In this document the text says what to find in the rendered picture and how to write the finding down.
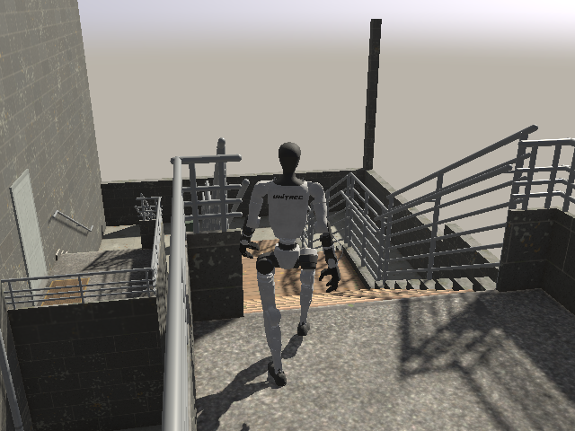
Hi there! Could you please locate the left robot shin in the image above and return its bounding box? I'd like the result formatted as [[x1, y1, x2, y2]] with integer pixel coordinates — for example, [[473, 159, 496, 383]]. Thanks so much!
[[263, 311, 283, 374]]

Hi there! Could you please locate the right robot forearm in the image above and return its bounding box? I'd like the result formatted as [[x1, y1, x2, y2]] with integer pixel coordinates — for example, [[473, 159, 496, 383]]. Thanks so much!
[[320, 220, 339, 268]]

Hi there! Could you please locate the left robot forearm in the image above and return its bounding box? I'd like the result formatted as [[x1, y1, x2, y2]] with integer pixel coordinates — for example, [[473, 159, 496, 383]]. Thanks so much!
[[240, 215, 255, 245]]

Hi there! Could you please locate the right robot upper arm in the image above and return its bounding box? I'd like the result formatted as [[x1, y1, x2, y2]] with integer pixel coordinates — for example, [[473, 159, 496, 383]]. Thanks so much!
[[307, 181, 328, 233]]

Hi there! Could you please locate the right robot hand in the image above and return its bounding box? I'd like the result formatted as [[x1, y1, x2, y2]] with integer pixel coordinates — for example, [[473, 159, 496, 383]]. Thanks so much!
[[319, 266, 341, 293]]

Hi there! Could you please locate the left robot hand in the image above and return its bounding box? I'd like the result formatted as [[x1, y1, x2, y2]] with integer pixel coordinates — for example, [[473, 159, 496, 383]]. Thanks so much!
[[239, 242, 260, 259]]

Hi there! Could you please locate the robot right thigh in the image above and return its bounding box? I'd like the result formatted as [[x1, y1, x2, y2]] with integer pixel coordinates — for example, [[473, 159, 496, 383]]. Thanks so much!
[[299, 248, 318, 285]]

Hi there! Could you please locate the left robot upper arm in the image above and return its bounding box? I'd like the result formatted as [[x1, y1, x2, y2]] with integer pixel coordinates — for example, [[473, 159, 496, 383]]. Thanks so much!
[[246, 180, 270, 229]]

